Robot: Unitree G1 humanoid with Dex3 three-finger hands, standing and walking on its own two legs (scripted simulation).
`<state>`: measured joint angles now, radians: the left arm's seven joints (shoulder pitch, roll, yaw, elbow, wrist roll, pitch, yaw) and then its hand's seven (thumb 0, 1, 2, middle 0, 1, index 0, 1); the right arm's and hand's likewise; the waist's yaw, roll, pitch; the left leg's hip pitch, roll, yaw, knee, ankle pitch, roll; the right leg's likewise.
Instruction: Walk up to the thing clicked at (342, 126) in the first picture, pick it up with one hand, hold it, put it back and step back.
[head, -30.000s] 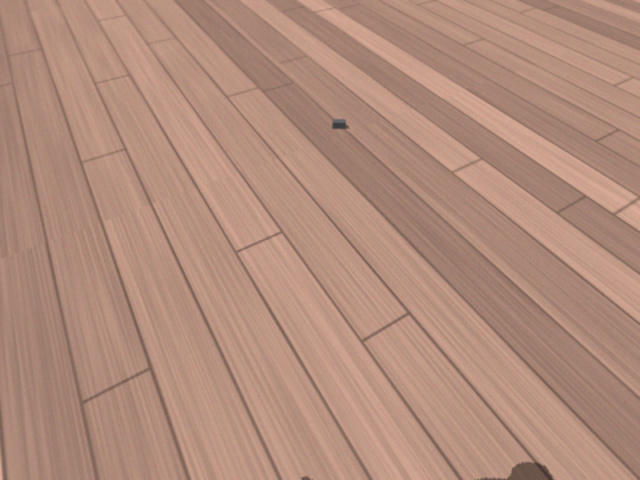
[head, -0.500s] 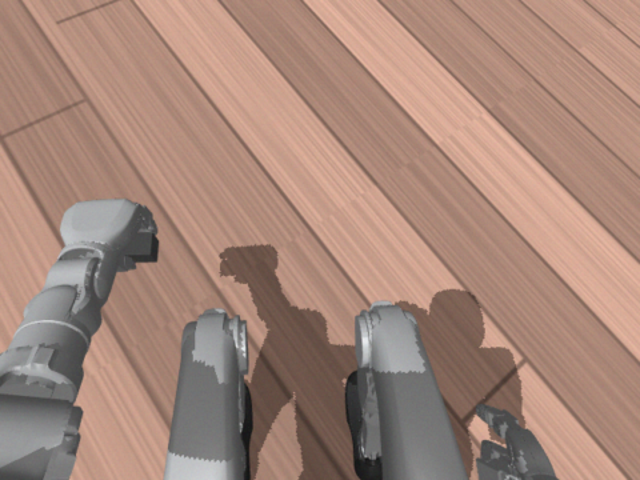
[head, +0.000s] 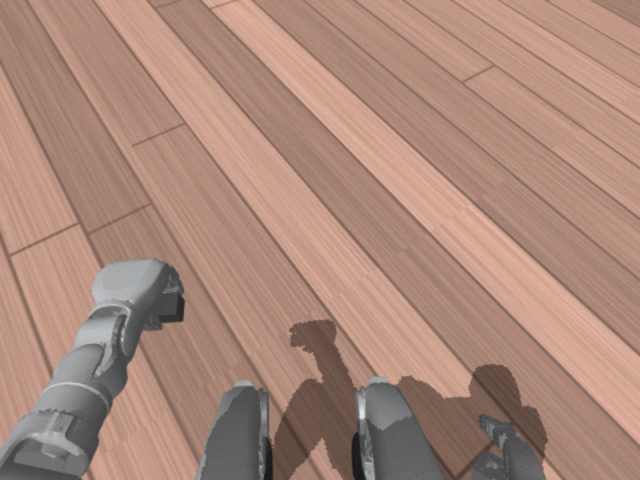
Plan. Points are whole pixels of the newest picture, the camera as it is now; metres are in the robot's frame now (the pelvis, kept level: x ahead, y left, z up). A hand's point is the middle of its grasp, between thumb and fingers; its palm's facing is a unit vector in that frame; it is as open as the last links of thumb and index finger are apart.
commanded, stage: lift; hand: left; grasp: from above
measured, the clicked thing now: (156, 308) +0.36 +0.23 -0.12
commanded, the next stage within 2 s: hold in 0.58 s
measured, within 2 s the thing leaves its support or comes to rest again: neither
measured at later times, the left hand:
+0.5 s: hand (129, 271) +0.36 +0.22 +0.02, palm faces -0.45 -0.08 -0.89, open 6.4 cm
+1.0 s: hand (115, 233) +0.38 +0.22 +0.08, palm faces -0.45 -0.06 -0.89, open 6.4 cm
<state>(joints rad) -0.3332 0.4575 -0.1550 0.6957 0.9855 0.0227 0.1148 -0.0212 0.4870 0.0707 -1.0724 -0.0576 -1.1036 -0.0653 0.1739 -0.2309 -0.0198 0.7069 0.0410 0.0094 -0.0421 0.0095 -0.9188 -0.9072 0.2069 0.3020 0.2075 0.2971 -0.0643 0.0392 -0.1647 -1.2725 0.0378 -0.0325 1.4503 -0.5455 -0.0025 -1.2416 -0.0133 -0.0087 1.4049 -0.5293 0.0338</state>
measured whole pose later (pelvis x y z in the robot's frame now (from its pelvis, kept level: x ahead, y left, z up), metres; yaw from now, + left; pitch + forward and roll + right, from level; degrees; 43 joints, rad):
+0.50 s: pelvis +0.04 +0.00 +0.10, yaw +0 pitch +11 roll -1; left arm -0.31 0.39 -0.18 0.81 1.00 0.04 0.15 -0.03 0.46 0.11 -1.10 -0.02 -1.11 -0.04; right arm 0.25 -0.24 -0.04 0.73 0.04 0.00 -0.04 0.01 -0.91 -0.91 0.21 0.30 0.21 0.30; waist -0.06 0.03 -0.08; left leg -0.72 0.04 0.00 0.93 -0.41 -0.01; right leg -0.71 -0.02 0.01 0.90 -0.39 0.03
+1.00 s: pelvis +0.07 +0.00 +0.14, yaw +0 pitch +7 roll +0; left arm -0.28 0.40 -0.19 0.74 1.01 0.01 0.06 -0.04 0.47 0.10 -1.11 0.00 -1.12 -0.02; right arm 0.23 -0.25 -0.05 0.72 0.05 0.03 -0.04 0.01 -0.90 -0.90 0.21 0.30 0.21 0.30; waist -0.03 0.03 -0.06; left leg -0.47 0.03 0.03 0.69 -0.35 -0.01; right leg -0.47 -0.02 0.02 0.67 -0.33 0.03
